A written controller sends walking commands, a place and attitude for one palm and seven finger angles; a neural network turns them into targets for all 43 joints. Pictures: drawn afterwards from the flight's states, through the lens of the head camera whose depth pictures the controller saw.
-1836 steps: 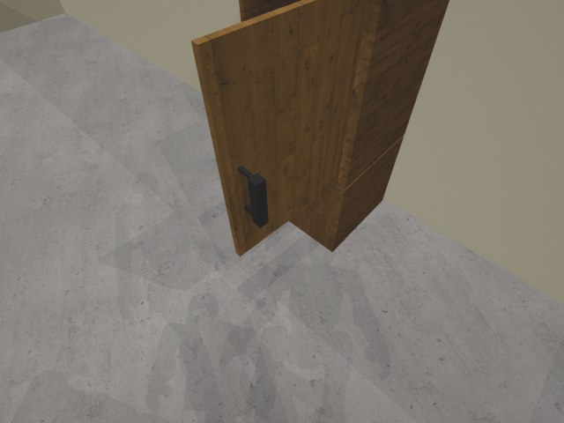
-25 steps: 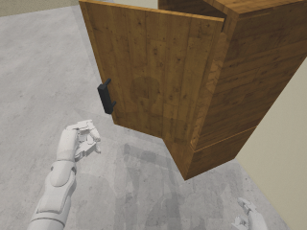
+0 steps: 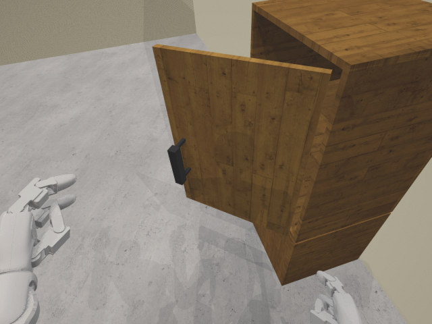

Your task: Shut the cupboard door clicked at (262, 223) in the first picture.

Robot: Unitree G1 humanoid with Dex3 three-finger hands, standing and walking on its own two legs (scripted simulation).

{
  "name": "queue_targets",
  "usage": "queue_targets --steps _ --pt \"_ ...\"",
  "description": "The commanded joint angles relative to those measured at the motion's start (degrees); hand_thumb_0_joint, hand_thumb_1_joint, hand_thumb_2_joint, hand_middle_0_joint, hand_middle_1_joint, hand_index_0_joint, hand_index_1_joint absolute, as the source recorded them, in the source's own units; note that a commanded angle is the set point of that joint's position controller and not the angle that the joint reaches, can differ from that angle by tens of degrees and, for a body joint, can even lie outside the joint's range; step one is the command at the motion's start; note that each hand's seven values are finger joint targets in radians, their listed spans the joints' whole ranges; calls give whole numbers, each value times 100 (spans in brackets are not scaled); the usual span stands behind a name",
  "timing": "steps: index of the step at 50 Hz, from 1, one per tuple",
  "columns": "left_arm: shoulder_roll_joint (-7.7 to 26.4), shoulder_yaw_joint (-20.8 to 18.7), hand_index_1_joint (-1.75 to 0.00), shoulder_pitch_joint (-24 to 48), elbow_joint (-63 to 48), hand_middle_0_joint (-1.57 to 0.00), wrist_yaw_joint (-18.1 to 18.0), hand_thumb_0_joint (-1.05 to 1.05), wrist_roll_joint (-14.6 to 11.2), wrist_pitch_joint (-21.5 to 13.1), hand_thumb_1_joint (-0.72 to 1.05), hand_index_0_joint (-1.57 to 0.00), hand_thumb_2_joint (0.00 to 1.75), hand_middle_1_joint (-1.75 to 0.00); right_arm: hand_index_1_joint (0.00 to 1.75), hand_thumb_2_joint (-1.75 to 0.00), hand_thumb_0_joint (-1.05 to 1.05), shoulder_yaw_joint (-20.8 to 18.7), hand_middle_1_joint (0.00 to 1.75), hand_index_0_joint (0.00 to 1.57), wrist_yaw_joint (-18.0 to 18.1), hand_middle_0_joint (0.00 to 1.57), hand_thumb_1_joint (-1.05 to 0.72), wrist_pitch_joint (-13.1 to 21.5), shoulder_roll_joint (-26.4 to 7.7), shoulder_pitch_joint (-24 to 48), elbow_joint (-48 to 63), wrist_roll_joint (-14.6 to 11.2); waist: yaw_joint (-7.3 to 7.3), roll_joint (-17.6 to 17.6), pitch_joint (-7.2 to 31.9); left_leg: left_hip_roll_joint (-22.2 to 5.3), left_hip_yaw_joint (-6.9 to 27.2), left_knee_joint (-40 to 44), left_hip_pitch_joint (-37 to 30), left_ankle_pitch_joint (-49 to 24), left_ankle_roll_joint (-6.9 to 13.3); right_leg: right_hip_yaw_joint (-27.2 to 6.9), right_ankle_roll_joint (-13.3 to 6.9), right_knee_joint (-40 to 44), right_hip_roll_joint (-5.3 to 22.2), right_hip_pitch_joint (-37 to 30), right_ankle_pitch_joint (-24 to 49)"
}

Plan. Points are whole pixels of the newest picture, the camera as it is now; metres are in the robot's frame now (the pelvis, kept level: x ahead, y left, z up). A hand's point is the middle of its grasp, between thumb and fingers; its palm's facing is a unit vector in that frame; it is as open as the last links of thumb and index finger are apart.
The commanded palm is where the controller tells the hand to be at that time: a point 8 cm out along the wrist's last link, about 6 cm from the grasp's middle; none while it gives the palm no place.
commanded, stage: draw the hand back to the body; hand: left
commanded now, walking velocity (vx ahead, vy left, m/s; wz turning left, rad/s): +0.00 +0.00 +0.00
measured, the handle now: (181, 161) +0.60 +0.20 -0.10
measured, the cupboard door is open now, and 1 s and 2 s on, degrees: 47 47 47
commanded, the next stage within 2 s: step back with the hand held close in 0.44 s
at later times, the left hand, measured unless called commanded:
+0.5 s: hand (53, 237) +0.18 +0.25 +0.16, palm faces +0.45 -0.79 -0.41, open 7.4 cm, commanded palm +0.14 +0.29 +0.17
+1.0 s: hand (20, 247) +0.17 +0.29 +0.16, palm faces +0.38 -0.77 -0.51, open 7.4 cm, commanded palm +0.10 +0.32 +0.17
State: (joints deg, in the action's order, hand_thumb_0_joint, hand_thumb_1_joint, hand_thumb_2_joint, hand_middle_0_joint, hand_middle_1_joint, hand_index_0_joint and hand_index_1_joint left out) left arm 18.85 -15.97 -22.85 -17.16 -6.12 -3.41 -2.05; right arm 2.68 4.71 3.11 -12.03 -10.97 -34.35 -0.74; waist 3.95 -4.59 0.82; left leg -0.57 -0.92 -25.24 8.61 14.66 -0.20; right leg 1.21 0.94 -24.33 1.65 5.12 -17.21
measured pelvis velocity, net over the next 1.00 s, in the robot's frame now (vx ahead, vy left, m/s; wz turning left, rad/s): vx -0.04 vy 0.03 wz -0.02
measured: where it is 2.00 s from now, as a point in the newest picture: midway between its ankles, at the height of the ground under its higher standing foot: outside the picture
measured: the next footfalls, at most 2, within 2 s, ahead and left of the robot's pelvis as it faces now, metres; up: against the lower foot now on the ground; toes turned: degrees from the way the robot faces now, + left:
right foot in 1.78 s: -0.12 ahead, -0.11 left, +0.00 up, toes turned +12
left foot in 1.96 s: -0.10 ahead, +0.14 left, +0.00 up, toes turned +10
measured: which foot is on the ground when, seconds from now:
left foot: down 0.00-1.00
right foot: down 0.00-1.00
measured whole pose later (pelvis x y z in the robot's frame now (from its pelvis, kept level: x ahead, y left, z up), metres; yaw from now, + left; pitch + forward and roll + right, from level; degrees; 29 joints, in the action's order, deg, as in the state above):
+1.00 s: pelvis -0.04 +0.03 +0.00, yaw -1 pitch +1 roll -1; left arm 24.9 -24.1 -31.1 -24.8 -7.1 -4.0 -8.4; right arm -0.7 6.2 -1.6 -13.6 -10.0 -31.3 -1.4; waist 0.5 -2.4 0.1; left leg 0.1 -2.8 -28.2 17.3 12.1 2.0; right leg -0.7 3.0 -26.4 2.5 14.0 -13.5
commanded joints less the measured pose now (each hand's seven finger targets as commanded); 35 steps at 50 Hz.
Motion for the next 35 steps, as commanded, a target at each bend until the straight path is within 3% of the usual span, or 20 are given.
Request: queue_targets --steps 1,3,5,9,13,14,16,19,22,28,29,30,31,33,35 --pt "1278 -1078 -36 176 -1747 -25 -94 0 -30 -477 90 -25 90 -36 30 -90 0 -285 30 20 6 20 -90 434 -544 727 886 14 -21 141 576 -51 -152 199 -425 -1931 119 193 -81 201 -147 69 2004" --pt "1423 -1339 -30 1 -1877 -20 -117 0 -39 -535 90 -20 90 -30 30 -90 0 -318 30 20 15 20 -90 491 -548 702 863 15 6 176 604 -43 -177 176 -423 -1879 135 188 -71 208 -146 80 1997" --pt "988 -957 -30 -46 -1360 -20 -65 0 -32 -492 90 -20 90 -30 30 -90 0 -309 30 20 13 20 -90 501 -568 656 775 2 -106 341 55 -53 -189 260 -273 -1493 133 203 -50 318 -136 363 1633" --pt "1087 -973 -30 243 -1209 -20 -66 0 -33 -521 90 -20 90 -30 30 -90 0 -399 30 20 73 20 -90 517 -674 647 729 0 -107 627 35 -40 -188 293 -349 -1146 208 132 -27 469 -140 462 1271" --pt "1223 -1076 -30 305 -1489 -20 -100 0 -5 -619 90 -20 90 -30 30 -90 0 -378 30 20 103 20 -90 584 -618 736 772 11 -15 302 359 18 -211 281 -407 -1212 229 100 -45 365 -108 257 1360" --pt "1370 -1170 -30 327 -1596 -20 -109 0 1 -637 90 -20 90 -30 30 -90 0 -376 30 20 111 20 -90 618 -632 760 737 21 2 207 390 20 -208 262 -424 -1206 218 72 -53 426 -112 225 1347" --pt "1330 -1153 -30 297 -1695 -20 -124 0 11 -666 90 -20 90 -30 30 -90 0 -352 30 20 122 20 -90 661 -577 779 750 20 10 27 379 30 -225 247 -428 -1305 210 78 -64 377 -107 213 1473" --pt "1442 -1302 -30 169 -1625 -20 -135 0 -3 -679 90 -20 90 -30 30 -90 0 -351 30 20 120 20 -90 701 -587 754 697 30 29 141 255 27 -217 247 -348 -1314 186 85 -69 461 -134 216 1483" --pt "1265 -1205 -30 129 -1548 -20 -106 0 -20 -673 90 -20 90 -30 30 -90 0 -351 30 20 106 20 -90 680 -546 733 715 13 -12 5 156 2 -265 286 -360 -1265 166 89 -55 440 -133 281 1433" --pt "1158 -1129 -30 82 -1448 -20 -67 0 -34 -658 90 -20 90 -30 30 -90 0 -381 30 20 80 20 -90 652 -584 689 728 15 -36 175 135 -22 -255 349 -386 -1250 165 110 -44 468 -172 316 1371" --pt "2104 -1968 -30 1215 -1614 -20 -154 0 11 -926 90 -20 90 -30 30 -90 0 -332 30 20 36 20 -90 516 -721 618 873 -58 -297 -105 -413 -40 -160 216 56 -672 185 -226 -57 823 82 703 1399" --pt "1520 -1516 -30 293 -1179 -20 -85 0 -4 -954 90 -20 90 -30 30 -90 0 -429 30 20 57 20 -90 454 -723 747 765 -7 -275 463 -84 -82 -103 -69 146 -701 227 -293 -113 797 252 802 1471" --pt "1339 -1344 -30 -159 -1052 -20 -45 0 -19 -962 90 -20 90 -30 30 -90 0 -475 30 20 40 20 -90 367 -751 714 778 9 -284 716 63 -61 -121 -230 91 -807 234 -412 -152 799 331 852 1697" --pt "1274 -1242 -30 -297 -1328 -20 -41 0 -16 -1029 90 -20 90 -30 30 -90 0 -510 30 20 14 20 -90 247 -747 681 810 3 -327 584 405 -72 -135 -271 106 -1089 207 -374 -175 572 406 679 2179" --pt "1385 -1352 -30 -450 -1503 -20 -79 0 -21 -1060 90 -20 90 -30 30 -90 0 -534 30 20 56 20 -90 158 -768 671 858 1 -343 326 717 -136 -93 -126 23 -1685 198 -177 -119 265 308 473 2627"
